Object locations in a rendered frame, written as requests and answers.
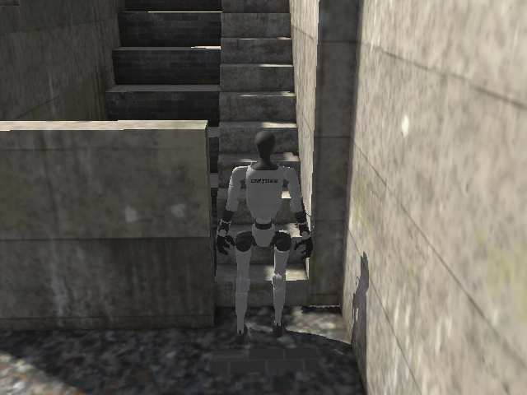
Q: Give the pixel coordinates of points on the right robot hand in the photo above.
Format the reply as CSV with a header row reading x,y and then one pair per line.
x,y
307,249

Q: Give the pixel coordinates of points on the humanoid robot head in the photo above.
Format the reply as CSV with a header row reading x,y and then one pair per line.
x,y
264,142

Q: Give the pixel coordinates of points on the right robot upper arm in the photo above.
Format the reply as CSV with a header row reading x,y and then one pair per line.
x,y
289,174

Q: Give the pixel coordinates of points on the left robot forearm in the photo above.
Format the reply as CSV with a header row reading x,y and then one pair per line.
x,y
225,221

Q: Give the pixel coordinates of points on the left robot foot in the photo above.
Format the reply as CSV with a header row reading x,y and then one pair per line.
x,y
240,338

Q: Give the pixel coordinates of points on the left robot hand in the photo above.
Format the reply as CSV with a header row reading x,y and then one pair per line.
x,y
221,242

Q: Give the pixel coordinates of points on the left robot upper arm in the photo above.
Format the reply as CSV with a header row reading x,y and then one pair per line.
x,y
237,175

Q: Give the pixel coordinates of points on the right robot forearm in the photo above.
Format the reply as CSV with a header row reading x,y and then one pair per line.
x,y
302,223

